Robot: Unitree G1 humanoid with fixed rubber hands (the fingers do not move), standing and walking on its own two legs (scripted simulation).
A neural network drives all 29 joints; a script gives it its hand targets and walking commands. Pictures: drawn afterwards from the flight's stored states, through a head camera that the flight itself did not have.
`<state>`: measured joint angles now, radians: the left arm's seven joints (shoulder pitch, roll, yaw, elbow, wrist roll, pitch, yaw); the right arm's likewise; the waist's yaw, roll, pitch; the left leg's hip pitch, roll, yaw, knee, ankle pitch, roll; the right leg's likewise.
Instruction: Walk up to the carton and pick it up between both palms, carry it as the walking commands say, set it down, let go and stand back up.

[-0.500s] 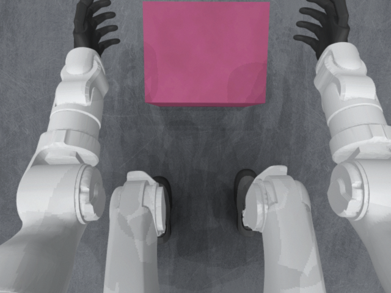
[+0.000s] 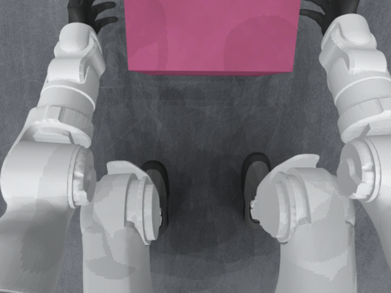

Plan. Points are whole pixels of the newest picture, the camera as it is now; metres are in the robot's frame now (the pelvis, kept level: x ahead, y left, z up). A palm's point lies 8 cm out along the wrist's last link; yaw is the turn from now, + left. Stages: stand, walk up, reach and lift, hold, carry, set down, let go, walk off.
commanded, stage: reach and lift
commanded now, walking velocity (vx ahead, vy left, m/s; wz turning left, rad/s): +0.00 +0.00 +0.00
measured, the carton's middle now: (208, 17) +0.54 -0.02 -0.27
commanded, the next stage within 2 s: none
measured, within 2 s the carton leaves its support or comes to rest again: leaves its support in 1.52 s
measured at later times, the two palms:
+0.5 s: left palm (89, 25) +0.52 +0.17 -0.20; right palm (339, 10) +0.52 -0.21 -0.19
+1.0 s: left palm (99, 11) +0.54 +0.15 -0.19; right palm out of the picture +0.54 -0.19 -0.18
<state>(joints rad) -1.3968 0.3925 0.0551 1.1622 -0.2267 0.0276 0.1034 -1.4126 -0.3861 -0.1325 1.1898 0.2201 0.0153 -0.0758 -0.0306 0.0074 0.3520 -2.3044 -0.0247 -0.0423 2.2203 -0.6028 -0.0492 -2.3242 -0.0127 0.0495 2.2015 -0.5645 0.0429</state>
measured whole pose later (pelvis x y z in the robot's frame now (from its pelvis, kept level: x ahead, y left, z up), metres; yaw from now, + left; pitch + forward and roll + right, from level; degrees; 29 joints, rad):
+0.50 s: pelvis +0.00 +0.00 +0.00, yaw +0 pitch +39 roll +0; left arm -1.40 0.38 0.02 1.17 -0.25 0.02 0.11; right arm -1.43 -0.38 -0.10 1.19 0.25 0.00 -0.09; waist -0.04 0.00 0.35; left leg -2.31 -0.02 -0.04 2.22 -0.59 -0.04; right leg -2.32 -0.01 0.05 2.20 -0.55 0.05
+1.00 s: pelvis +0.00 +0.00 +0.00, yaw +0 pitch +39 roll +0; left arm -1.48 0.32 0.06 1.21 -0.19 0.01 0.14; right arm -1.51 -0.37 -0.05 1.25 0.24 0.00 -0.11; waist -0.02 0.00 0.35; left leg -2.30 -0.02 -0.04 2.21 -0.59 -0.05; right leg -2.32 -0.01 0.05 2.20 -0.55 0.04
